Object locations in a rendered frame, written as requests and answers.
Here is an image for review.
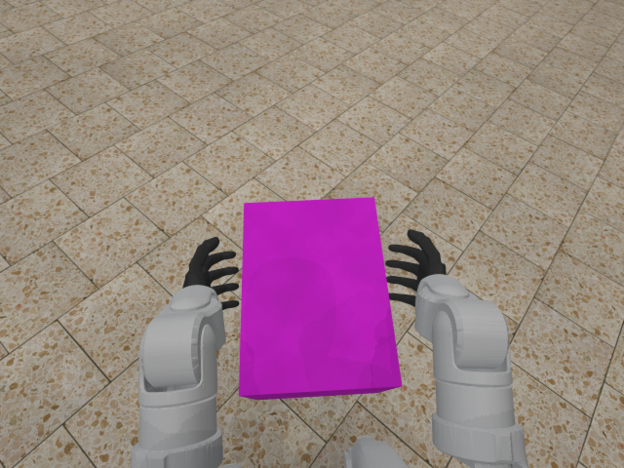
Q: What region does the carton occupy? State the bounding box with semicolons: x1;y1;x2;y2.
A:
239;197;402;400

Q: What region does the right robot thigh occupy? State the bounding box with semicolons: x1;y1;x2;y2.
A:
343;441;409;468

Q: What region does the right robot hand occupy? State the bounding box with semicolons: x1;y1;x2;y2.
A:
385;229;447;307

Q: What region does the robot right forearm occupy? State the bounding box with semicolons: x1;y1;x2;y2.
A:
414;274;528;468

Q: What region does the left robot hand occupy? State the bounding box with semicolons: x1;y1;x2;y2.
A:
182;237;239;310

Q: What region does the robot left forearm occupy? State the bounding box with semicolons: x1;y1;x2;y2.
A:
131;285;226;468

